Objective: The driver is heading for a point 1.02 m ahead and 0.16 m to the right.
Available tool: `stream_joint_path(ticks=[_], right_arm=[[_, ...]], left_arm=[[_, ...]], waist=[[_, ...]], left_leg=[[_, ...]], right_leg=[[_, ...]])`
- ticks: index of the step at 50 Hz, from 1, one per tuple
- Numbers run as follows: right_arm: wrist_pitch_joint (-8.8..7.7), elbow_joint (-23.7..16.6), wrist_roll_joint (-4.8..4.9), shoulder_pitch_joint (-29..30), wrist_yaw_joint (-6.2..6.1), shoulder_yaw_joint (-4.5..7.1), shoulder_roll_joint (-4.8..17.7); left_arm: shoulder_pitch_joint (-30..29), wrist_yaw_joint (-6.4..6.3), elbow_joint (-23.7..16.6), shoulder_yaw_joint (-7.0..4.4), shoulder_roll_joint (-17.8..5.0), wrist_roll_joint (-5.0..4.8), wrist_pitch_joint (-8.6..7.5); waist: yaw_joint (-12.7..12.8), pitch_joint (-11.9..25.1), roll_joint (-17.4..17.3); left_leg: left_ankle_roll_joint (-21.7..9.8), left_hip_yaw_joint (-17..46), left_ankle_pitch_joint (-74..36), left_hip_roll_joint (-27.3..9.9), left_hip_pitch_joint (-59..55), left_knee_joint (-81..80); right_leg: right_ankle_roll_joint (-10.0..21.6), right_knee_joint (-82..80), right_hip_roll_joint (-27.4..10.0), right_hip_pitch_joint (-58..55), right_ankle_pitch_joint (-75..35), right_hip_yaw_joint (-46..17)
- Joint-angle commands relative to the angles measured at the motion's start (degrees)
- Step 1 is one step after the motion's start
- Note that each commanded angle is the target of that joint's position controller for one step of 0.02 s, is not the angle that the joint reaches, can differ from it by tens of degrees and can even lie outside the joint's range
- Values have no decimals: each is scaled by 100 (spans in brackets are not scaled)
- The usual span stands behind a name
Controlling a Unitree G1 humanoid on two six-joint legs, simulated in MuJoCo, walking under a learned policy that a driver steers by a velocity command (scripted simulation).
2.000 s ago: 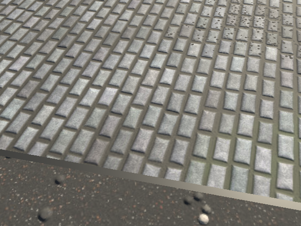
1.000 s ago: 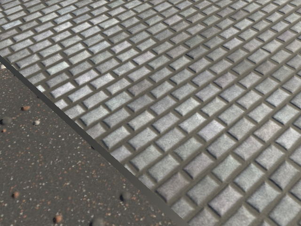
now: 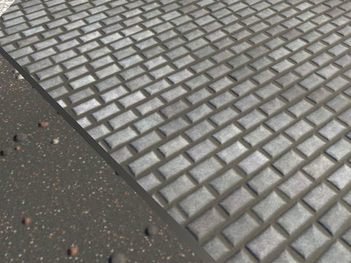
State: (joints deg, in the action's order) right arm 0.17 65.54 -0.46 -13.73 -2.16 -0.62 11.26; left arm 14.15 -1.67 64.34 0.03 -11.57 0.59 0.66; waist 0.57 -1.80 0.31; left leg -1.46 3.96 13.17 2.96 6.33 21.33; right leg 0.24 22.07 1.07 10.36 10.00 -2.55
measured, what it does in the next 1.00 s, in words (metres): walks ahead: left foot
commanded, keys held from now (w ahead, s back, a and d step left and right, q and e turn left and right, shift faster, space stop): no key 0.28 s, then w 0.72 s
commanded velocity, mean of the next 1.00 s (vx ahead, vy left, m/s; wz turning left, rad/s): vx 0.25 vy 0.00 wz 0.00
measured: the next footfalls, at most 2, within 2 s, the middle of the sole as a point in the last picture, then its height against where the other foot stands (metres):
left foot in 1.00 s outside the picture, level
right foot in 1.54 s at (215, 209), level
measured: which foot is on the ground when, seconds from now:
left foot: down 0.00-0.56, up 0.58-0.98, down 1.00-1.00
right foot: down 0.00-1.00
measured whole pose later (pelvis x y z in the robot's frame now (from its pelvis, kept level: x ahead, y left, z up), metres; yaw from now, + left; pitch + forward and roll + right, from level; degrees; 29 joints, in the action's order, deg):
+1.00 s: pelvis +0.28 -0.03 -0.03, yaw -1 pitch +1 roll +0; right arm -3.7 51.8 -1.3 1.1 0.6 1.5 10.5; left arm 30.5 -1.2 65.3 -0.1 -8.6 0.9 -5.6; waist 2.8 -3.8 -0.2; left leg -7.8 -7.3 6.6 2.7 26.8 30.4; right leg 3.8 23.2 2.9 -8.2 27.6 1.0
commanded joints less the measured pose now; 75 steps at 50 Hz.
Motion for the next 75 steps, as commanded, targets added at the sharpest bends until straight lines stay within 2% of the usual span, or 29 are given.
stream_joint_path(ticks=[1,14,18,21,23,25,27,28,29,30,31,33,38,43,45,47,49,50,51,52,53,55,56,57,60,66,70,73,75], right_arm=[[-34,-59,-1,-252,-21,69,527],[-47,35,-5,-504,-46,50,357],[24,-33,-43,-636,-27,167,573],[17,-30,-44,-1124,-14,260,650],[-40,-32,-66,-1202,-8,366,811],[-111,-138,-70,-969,28,408,833],[-168,-313,-17,-503,53,409,715],[-236,-473,-26,-229,71,361,511],[-317,-724,12,-49,137,245,60],[-353,-841,-186,5,183,328,454],[-378,-812,-246,48,238,346,482],[-464,-763,-158,16,332,307,262],[-328,-971,-164,418,396,345,276],[-285,-1534,-66,1710,408,201,81],[-274,-1614,-44,1711,370,214,194],[-302,-1492,-41,1116,290,311,434],[-383,-997,-43,-439,204,472,682],[-413,-820,-167,-1226,144,590,1018],[-404,-831,-312,-1523,158,707,1522],[-342,-831,-55,-1176,242,686,1276],[-359,-960,8,-419,251,601,1016],[-490,-958,-40,-36,265,449,456],[-536,-856,-40,-107,237,377,265],[-589,-779,-47,-261,221,360,269],[-683,-638,-32,-664,197,367,450],[-658,-565,-11,-1317,200,305,474],[-644,-438,-43,-1752,150,291,519],[-617,-394,-104,-1741,97,309,599],[-608,-408,-118,-1569,70,342,715]], left_arm=[[222,-26,-57,-69,-522,0,-37],[358,-59,81,-48,-365,-4,-49],[333,-26,-26,-121,-448,52,6],[8,56,-311,-85,-177,124,-67],[-187,113,-512,-82,-148,179,-215],[-59,172,-597,-130,-225,131,-349],[906,188,-324,-162,-115,29,-448],[1585,138,-119,-243,-317,38,-490],[2355,101,41,-425,-969,56,-506],[2620,110,178,-471,-1079,31,-440],[2009,118,-29,-392,-762,61,-441],[1321,132,-316,-325,-557,71,-536],[1838,87,-99,-180,-296,27,-667],[1897,45,-91,-111,-342,40,-675],[1874,31,-65,-123,-466,42,-698],[1712,12,-84,-150,-595,35,-726],[1474,12,-136,-189,-724,12,-687],[1487,50,-234,-152,-592,-6,-677],[2203,125,-340,-28,185,-134,-636],[1818,127,-334,-208,-460,-29,-602],[1204,138,-601,-249,-521,18,-606],[808,176,-677,-273,-391,76,-601],[931,209,-662,-264,-264,140,-521],[1051,240,-633,-249,-120,158,-453],[607,290,-816,-271,-123,183,-326],[-1066,353,-1419,-225,-131,87,-315],[-1698,341,-1642,-195,-147,53,-345],[-1755,316,-1747,-234,-260,58,-405],[-1053,252,-1561,-320,-408,68,-463]], waist=[[-8,-175,-52],[-18,-186,-31],[-75,-363,-243],[-311,-819,-694],[-334,-907,-921],[-131,-840,-771],[385,-803,-616],[659,-740,-38],[875,-431,1493],[741,-526,1339],[405,-844,506],[97,-798,147],[39,-432,410],[211,-672,571],[124,-609,654],[-215,-236,648],[-906,539,553],[-1154,1007,232],[-700,1724,-1057],[-748,1598,-417],[-432,537,-352],[-127,-143,14],[74,-173,-2],[149,-136,-142],[200,-273,-210],[-189,-454,-296],[-406,-437,-397],[-298,-415,-435],[56,-55,-526]], left_leg=[[-176,520,-352,-626,466,-458],[-164,463,-566,-617,443,-347],[-466,651,2324,-462,784,-378],[-934,1765,3501,-1098,587,-909],[-1243,2420,3230,-1723,395,-1281],[-1189,2129,2714,-1648,600,-1136],[-900,1401,2254,-1143,1669,-523],[-676,825,1748,-707,2427,412],[-377,-319,1453,105,3340,2340],[-389,-404,1834,16,3779,3489],[-445,-211,1341,-329,3843,4078],[-389,-196,448,-627,3573,4131],[-143,-724,-93,-549,3645,3764],[-161,-1202,-686,-255,2912,1906],[-337,-1294,-764,-119,2330,1455],[-566,-1272,-656,107,1526,1288],[-793,-1121,-817,164,-77,729],[-1001,-214,-18,-678,-1290,571],[-1862,2732,551,-2549,-2715,240],[-2005,3825,1447,-2527,-2248,-658],[-1782,2858,1732,-2357,-1334,-892],[-1425,1701,380,-1869,-39,-1187],[-1240,1223,-86,-1621,365,-1268],[-1239,1002,-494,-1591,508,-1282],[-1197,485,-1112,-1395,516,-1428],[-940,-95,-2220,-1116,17,-1489],[-911,-165,-2863,-1262,-756,-1288],[-933,-195,-3764,-1481,-1320,-878],[-812,-314,-5231,-1488,-1413,-7]], right_leg=[[167,-308,-500,-98,-233,-466],[189,-241,-503,-92,-398,-453],[387,176,-93,412,2172,-259],[395,1121,134,1492,2149,54],[353,1793,-33,1780,1332,412],[404,1519,-116,1383,1394,443],[490,447,102,-371,1079,546],[560,-113,-264,-1379,1264,-203],[943,-1208,-1531,-2104,2767,-2461],[1228,-1464,-2223,-1911,2933,-3574],[1230,-1379,-2106,-1470,2670,-3171],[1095,-1475,-1669,-1079,1420,-2119],[970,-1203,-1190,-1467,-2111,-668],[894,-1329,-960,-929,-3014,-148],[865,-1210,-1092,-975,-3809,-93],[772,-441,-1183,-1228,-5303,29],[666,1386,-1083,-1114,-5323,181],[638,2829,-864,-176,-3663,283],[440,5265,116,1725,1204,528],[546,5954,235,2367,1667,-83],[603,5773,-161,2723,1075,-104],[591,5167,-487,2280,593,-79],[529,4902,-581,1919,543,-73],[469,4701,-601,1732,584,-37],[316,4188,-700,2089,342,181],[122,2286,-632,2571,-859,627],[234,1453,-411,2537,-1031,802],[460,1088,-272,2368,-557,806],[673,870,49,1410,-82,900]])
